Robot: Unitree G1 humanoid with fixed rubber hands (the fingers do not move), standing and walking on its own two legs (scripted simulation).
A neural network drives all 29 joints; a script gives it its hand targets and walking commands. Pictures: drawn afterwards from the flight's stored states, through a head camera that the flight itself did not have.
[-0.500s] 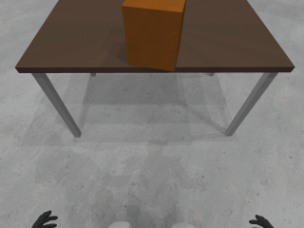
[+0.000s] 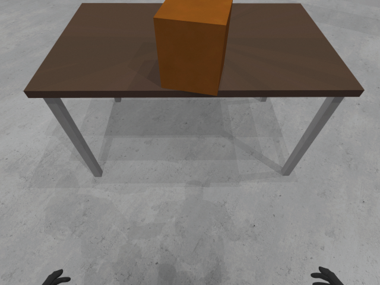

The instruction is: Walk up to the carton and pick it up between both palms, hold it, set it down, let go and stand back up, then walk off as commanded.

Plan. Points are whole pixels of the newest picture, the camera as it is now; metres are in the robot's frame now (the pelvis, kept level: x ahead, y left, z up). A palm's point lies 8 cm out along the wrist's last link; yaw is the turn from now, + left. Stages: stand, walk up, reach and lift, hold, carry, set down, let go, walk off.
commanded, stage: stand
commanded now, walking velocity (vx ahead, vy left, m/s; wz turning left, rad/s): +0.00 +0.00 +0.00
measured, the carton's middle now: (194, 45) +0.84 -0.02 +0.05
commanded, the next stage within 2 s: none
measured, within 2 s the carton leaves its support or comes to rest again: neither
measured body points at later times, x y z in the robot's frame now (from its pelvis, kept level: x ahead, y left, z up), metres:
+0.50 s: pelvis +0.00 +0.00 +0.00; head +0.02 +0.00 +0.45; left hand +0.09 +0.32 -0.12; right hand +0.09 -0.31 -0.11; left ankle +0.04 +0.13 -0.74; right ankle +0.00 -0.11 -0.74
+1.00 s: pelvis +0.00 +0.00 +0.00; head +0.02 +0.00 +0.45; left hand +0.09 +0.32 -0.12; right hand +0.09 -0.31 -0.10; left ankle +0.04 +0.13 -0.74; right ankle +0.00 -0.11 -0.74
